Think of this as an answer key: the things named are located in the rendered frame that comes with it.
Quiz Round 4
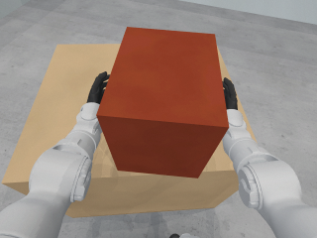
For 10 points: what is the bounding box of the pedestal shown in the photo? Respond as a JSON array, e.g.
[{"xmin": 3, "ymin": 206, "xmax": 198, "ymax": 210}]
[{"xmin": 1, "ymin": 44, "xmax": 257, "ymax": 218}]

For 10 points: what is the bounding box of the robot left upper arm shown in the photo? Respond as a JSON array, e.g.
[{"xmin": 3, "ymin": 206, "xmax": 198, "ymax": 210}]
[{"xmin": 0, "ymin": 149, "xmax": 93, "ymax": 238}]

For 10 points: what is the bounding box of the right robot hand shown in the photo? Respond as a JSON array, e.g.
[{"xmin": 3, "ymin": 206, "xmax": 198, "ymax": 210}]
[{"xmin": 222, "ymin": 77, "xmax": 238, "ymax": 110}]

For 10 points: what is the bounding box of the carton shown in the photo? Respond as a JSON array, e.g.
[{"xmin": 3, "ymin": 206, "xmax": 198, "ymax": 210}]
[{"xmin": 96, "ymin": 27, "xmax": 229, "ymax": 179}]

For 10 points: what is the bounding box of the robot right upper arm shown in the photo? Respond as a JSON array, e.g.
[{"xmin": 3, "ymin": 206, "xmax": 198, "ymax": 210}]
[{"xmin": 238, "ymin": 160, "xmax": 317, "ymax": 238}]

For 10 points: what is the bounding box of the left robot hand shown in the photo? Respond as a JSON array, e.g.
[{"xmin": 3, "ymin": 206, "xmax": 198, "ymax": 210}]
[{"xmin": 86, "ymin": 71, "xmax": 110, "ymax": 104}]

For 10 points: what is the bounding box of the left robot forearm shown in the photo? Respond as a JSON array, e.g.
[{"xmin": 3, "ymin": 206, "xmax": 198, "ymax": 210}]
[{"xmin": 29, "ymin": 102, "xmax": 103, "ymax": 191}]

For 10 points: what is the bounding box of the right robot forearm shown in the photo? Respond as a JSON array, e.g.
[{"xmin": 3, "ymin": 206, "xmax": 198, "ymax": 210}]
[{"xmin": 222, "ymin": 109, "xmax": 302, "ymax": 197}]

